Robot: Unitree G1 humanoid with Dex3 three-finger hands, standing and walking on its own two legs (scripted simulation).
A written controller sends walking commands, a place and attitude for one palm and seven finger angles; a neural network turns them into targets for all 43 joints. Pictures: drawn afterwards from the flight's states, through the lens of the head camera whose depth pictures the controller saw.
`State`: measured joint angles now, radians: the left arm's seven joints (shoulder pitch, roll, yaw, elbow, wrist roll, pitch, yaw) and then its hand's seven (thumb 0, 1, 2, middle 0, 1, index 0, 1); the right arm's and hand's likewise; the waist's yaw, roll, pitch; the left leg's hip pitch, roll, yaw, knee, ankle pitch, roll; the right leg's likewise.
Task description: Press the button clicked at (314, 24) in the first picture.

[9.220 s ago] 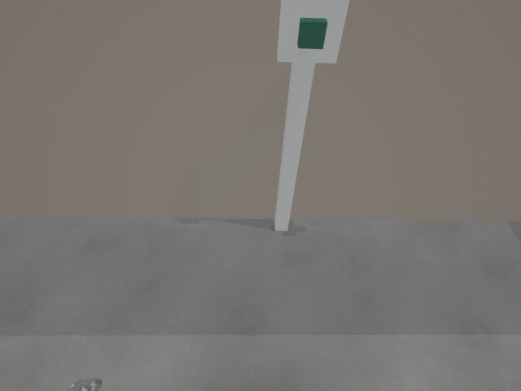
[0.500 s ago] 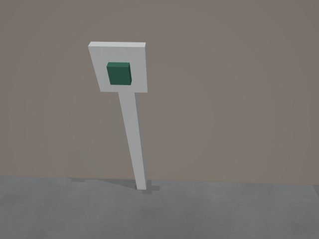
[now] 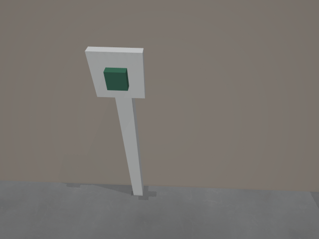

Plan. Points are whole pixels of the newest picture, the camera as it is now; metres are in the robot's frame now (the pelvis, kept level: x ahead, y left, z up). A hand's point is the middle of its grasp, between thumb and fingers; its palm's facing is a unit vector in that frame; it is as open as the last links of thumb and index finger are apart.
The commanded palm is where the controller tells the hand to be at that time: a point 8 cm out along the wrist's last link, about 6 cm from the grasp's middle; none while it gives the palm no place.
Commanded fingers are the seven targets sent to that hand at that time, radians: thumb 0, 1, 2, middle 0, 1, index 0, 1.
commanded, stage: come to a stop and stand still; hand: left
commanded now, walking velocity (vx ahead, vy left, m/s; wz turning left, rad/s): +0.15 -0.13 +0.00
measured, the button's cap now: (117, 78) +0.52 +0.16 +0.15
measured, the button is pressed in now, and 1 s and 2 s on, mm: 0 0 0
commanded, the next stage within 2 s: look again from close up in 1.74 s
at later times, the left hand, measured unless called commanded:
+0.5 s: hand out of the picture +0.01 +0.16 -0.18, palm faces +0.05 -0.98 -0.20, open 7.3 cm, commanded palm none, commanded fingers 0.00 0.90 0.90 -0.20 -0.30 -0.20 -0.30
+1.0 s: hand out of the picture -0.03 +0.23 -0.18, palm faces +0.02 -0.98 -0.19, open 7.3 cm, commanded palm none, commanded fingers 0.00 0.90 0.90 -0.20 -0.30 -0.20 -0.30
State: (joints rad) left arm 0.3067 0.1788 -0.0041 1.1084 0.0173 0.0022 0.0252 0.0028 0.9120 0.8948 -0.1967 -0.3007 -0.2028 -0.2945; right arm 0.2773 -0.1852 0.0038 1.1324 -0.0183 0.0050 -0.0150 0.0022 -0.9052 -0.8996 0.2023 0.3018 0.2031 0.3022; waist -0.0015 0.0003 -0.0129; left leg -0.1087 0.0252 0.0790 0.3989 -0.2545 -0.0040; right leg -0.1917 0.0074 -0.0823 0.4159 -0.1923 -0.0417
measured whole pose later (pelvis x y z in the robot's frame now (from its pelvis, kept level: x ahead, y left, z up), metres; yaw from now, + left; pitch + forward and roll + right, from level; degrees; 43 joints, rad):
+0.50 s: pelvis +0.01 +0.00 +0.00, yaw +0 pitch -1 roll -1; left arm 0.31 0.11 0.00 1.10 0.02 -0.01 0.07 0.02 0.93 0.89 -0.20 -0.30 -0.21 -0.29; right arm 0.26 -0.15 -0.02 1.10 0.00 0.01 -0.05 0.02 -0.93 -0.90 0.20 0.30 0.20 0.30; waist 0.00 0.02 0.04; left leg -0.16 0.06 0.08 0.51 -0.32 -0.02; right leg -0.21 0.03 -0.09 0.45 -0.23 -0.04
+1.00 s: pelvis -0.02 +0.05 -0.01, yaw +0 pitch -1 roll +0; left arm 0.33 0.17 -0.01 1.07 0.02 0.01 0.02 0.00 0.91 0.90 -0.19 -0.30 -0.20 -0.29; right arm 0.32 -0.16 0.01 1.03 -0.02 -0.01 -0.01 0.01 -0.91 -0.90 0.20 0.30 0.20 0.30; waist 0.01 -0.01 0.01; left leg -0.19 -0.05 0.09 0.46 -0.25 0.07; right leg -0.27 -0.07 -0.05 0.48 -0.18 0.02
